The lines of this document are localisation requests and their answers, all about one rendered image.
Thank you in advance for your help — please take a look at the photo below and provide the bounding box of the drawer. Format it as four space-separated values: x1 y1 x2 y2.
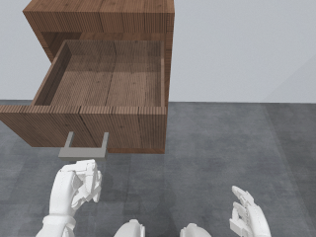
0 39 167 149

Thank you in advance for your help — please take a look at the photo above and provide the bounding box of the robot thigh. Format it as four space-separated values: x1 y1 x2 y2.
180 226 211 237
114 222 145 237

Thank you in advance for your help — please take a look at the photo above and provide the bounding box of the robot left forearm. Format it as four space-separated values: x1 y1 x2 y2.
36 213 76 237

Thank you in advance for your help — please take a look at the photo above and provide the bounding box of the right robot thigh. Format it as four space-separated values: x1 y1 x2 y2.
180 226 211 237

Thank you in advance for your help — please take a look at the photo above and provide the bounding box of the right robot hand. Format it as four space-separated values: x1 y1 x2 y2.
229 186 272 237

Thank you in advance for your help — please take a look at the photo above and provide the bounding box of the left robot hand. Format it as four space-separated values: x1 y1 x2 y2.
49 159 102 217

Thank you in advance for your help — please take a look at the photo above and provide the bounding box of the left robot thigh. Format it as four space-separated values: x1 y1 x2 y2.
114 222 145 237

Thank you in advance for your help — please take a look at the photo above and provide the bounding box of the handle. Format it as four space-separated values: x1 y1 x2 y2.
58 131 110 162

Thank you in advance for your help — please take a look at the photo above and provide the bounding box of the cabinet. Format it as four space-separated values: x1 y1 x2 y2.
22 0 175 154

